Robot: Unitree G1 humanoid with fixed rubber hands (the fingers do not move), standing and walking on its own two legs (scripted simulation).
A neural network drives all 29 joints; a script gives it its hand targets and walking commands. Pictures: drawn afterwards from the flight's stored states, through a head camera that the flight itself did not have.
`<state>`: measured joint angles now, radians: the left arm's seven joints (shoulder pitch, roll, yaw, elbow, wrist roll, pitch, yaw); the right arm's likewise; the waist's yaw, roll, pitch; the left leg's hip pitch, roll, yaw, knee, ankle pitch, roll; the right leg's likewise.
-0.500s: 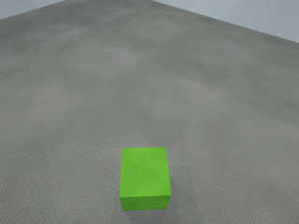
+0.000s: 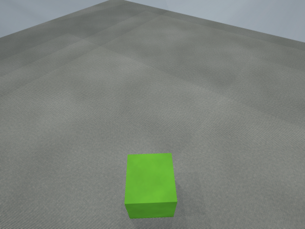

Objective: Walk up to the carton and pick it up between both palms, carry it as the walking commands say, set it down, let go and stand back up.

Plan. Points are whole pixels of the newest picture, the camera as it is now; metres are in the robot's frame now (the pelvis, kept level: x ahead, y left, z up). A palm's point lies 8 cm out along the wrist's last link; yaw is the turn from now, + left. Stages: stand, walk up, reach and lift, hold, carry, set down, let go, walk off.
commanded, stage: walk up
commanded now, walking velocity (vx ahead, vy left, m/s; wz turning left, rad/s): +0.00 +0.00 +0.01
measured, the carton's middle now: (150, 186) +0.50 +0.04 -0.64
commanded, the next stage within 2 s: stand in 0.74 s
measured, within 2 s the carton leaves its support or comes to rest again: neither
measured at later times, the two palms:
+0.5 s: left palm out of the picture +0.03 +0.29 -0.14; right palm out of the picture +0.03 -0.20 -0.14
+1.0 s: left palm out of the picture +0.04 +0.30 -0.14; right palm out of the picture +0.06 -0.16 -0.14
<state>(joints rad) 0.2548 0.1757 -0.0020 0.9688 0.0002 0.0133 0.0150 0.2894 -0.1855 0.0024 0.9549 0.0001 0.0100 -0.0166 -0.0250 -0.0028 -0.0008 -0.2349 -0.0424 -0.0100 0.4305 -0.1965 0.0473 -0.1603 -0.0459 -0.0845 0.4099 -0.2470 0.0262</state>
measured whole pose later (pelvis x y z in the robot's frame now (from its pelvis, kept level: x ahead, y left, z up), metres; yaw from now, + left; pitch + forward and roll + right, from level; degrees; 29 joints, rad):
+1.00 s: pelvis +0.01 +0.07 +0.00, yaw +2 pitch +0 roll +0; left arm 0.27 0.19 0.00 0.99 0.00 0.02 0.04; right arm 0.28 -0.16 0.00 0.95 0.00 0.00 -0.02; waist -0.02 -0.01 0.00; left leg -0.25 -0.03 0.01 0.43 -0.19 0.03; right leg -0.22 -0.06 -0.06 0.45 -0.21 0.03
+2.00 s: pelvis +0.01 +0.06 -0.02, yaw +2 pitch +2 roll +0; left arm 0.12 0.18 0.00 0.64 0.00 0.32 0.03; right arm 0.11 -0.23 -0.06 0.72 0.00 0.29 0.05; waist -0.02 0.02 0.09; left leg -0.40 -0.01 0.01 0.65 -0.29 0.02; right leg -0.36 -0.05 -0.06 0.65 -0.32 0.02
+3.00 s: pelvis -0.03 +0.06 -0.10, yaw +1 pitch +32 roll -1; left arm -0.62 0.24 0.09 0.58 -0.06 0.27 0.11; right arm -0.69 -0.34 -0.22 0.72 0.05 0.21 0.06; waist -0.02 0.03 0.06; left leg -1.27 0.01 0.01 1.05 -0.34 0.02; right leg -1.23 -0.04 -0.05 1.05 -0.37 0.01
